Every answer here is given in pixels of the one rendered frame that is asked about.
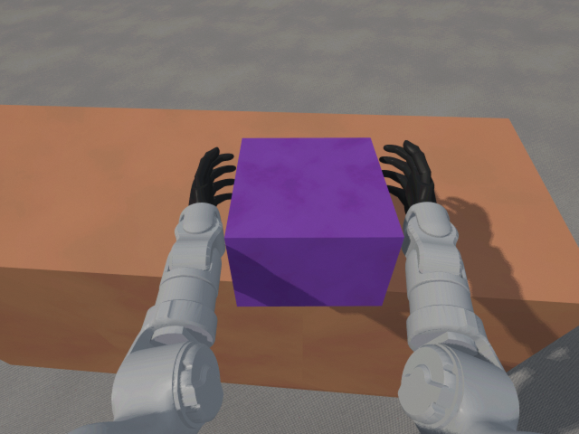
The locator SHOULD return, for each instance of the right robot forearm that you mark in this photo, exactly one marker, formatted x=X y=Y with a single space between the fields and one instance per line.
x=441 y=311

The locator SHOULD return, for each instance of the robot left upper arm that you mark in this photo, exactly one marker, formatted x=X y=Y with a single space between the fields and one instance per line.
x=169 y=389

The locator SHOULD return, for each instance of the right robot hand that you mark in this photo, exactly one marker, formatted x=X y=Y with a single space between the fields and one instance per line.
x=417 y=184

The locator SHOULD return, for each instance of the left robot forearm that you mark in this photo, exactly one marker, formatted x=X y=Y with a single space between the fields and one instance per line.
x=185 y=305

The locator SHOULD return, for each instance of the carton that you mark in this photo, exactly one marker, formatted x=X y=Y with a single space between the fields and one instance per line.
x=311 y=224

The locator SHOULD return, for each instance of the robot right upper arm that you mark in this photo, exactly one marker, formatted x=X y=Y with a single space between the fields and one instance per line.
x=445 y=391

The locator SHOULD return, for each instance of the left robot hand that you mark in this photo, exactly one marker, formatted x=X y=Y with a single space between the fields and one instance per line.
x=203 y=187

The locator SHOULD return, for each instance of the pedestal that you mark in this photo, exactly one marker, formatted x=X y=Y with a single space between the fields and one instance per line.
x=90 y=199

